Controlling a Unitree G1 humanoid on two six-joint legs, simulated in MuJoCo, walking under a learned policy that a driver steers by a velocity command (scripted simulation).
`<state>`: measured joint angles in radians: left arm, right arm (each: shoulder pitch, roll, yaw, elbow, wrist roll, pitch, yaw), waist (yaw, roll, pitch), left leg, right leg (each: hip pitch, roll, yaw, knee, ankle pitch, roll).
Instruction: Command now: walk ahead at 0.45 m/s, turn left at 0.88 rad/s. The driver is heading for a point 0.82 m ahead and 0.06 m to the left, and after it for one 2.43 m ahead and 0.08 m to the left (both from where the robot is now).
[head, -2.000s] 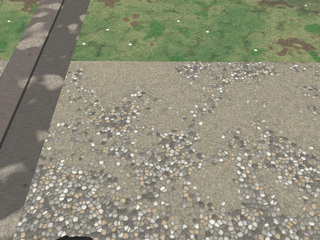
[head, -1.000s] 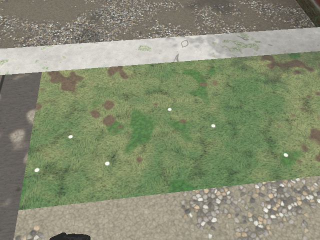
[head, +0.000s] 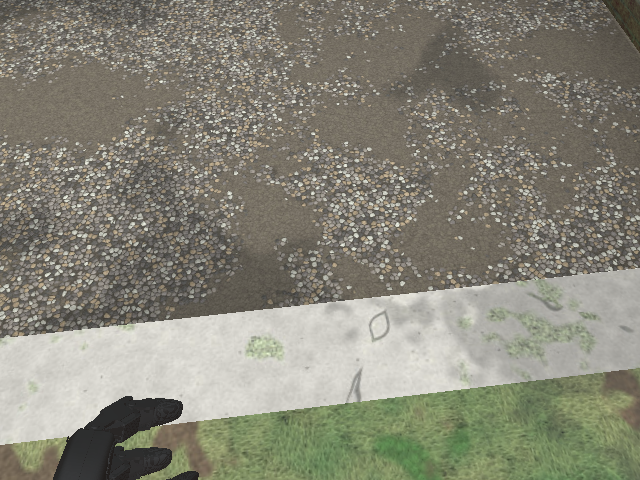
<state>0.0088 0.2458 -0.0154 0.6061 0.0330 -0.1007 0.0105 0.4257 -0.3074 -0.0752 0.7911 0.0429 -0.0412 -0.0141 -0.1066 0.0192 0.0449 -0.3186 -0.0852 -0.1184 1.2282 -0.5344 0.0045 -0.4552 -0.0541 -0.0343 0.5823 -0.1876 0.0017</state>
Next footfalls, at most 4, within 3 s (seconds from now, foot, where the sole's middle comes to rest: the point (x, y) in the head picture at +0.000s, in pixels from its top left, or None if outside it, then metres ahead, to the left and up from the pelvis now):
0.28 left None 0.31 0.11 -0.76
0.70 right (356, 474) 0.44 -0.07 -0.76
1.10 left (254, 420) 0.57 0.12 -0.76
1.44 right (383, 362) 0.67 -0.17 -0.76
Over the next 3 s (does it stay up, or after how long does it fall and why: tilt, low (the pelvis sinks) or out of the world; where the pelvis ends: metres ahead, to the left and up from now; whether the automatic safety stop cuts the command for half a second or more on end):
stays up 0.53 0.11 -0.02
